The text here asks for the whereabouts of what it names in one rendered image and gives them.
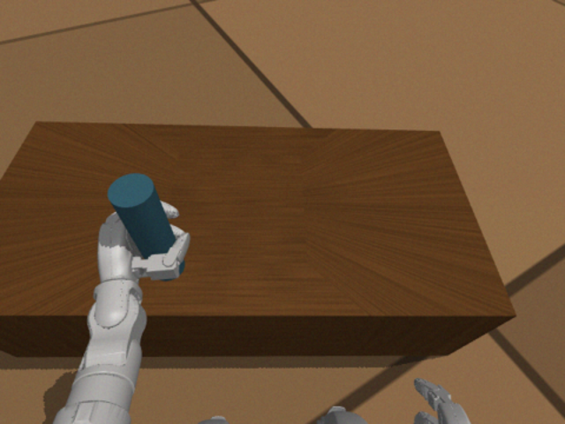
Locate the can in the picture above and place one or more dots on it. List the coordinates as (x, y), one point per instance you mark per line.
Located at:
(134, 198)

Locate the right robot hand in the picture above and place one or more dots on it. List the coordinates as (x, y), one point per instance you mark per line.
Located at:
(440, 400)

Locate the left robot hand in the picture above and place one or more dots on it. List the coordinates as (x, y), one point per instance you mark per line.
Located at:
(119, 257)

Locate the left robot arm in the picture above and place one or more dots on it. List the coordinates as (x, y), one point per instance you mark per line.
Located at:
(105, 382)

